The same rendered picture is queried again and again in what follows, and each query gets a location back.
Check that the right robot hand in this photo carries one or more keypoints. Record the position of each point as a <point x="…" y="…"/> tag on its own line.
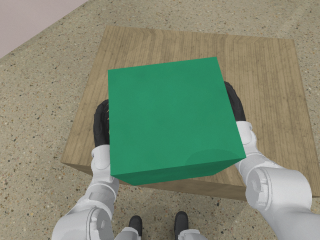
<point x="235" y="102"/>

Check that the carton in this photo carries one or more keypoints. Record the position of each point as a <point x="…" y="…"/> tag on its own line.
<point x="171" y="121"/>

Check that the pedestal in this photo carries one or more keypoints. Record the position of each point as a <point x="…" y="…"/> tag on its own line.
<point x="263" y="71"/>

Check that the left robot upper arm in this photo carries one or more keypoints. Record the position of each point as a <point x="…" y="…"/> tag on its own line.
<point x="89" y="224"/>

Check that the left robot foot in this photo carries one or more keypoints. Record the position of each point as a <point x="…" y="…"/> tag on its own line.
<point x="136" y="223"/>

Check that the right robot foot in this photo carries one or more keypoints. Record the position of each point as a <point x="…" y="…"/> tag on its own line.
<point x="181" y="223"/>

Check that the left robot hand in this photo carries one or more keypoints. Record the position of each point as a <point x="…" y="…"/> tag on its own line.
<point x="101" y="124"/>

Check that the right robot forearm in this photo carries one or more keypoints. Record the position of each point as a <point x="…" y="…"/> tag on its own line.
<point x="254" y="158"/>

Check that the robot foot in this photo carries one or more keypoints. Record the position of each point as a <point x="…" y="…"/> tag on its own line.
<point x="181" y="223"/>
<point x="136" y="223"/>

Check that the right robot upper arm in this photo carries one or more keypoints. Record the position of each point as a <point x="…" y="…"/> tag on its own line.
<point x="283" y="198"/>

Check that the left robot forearm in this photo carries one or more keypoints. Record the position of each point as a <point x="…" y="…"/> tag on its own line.
<point x="103" y="189"/>

